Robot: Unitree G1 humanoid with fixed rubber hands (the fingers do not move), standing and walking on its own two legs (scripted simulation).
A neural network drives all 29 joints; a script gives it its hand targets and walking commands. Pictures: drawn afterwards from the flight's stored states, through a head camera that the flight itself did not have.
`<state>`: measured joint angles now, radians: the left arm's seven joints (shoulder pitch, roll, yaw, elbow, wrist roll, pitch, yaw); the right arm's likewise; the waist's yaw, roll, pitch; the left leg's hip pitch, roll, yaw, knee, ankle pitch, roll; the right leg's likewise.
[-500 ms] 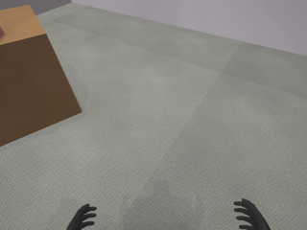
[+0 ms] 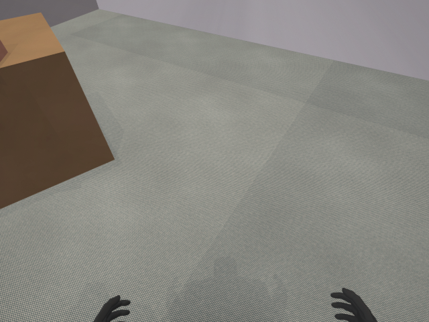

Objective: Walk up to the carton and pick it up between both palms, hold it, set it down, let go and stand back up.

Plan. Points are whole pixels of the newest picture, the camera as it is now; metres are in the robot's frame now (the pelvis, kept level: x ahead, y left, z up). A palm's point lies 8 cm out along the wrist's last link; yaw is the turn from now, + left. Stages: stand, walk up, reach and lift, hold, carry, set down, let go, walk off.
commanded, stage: stand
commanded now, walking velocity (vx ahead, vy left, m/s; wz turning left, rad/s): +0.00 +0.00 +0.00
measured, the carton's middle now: out of the picture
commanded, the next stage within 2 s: walk up in 1.60 s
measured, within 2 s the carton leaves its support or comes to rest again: neither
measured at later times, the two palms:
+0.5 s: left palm out of the picture +0.14 +0.25 -0.08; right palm out of the picture +0.14 -0.25 -0.08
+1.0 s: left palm out of the picture +0.14 +0.25 -0.08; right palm out of the picture +0.13 -0.25 -0.08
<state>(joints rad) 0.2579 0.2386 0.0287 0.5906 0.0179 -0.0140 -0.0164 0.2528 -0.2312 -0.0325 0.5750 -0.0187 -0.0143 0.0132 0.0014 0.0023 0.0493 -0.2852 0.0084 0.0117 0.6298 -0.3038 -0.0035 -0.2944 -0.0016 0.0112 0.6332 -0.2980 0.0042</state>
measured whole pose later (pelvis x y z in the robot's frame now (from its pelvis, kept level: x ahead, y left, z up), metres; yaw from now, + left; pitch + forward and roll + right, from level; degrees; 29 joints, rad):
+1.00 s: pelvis +0.01 +0.00 +0.00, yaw -1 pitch -2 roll +0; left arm 0.25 0.25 0.02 0.61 0.01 -0.01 -0.01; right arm 0.26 -0.25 -0.03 0.60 -0.01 -0.01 0.01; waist 0.00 0.00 0.05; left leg -0.25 0.02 0.04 0.60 -0.31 0.00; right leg -0.28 0.00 0.04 0.61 -0.30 0.01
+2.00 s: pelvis +0.02 +0.04 +0.00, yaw +6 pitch -2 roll -1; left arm 0.28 0.29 0.06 0.69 0.09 -0.06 0.05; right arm 0.34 -0.35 -0.08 0.57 -0.08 0.06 0.10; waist 0.00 0.05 0.05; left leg -0.53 0.04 -0.03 1.10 -0.40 -0.02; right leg -0.23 -0.11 -0.09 0.61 -0.33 0.01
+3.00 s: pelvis +0.30 +0.37 -0.03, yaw +35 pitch -2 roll +0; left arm 0.44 0.35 0.03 0.68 0.06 -0.05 0.03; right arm 0.19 -0.25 -0.06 0.60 -0.06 -0.03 0.07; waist 0.05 -0.04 0.13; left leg -0.52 0.00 0.02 0.76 -0.18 0.02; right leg -0.07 -0.29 -0.15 0.85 -0.51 -0.02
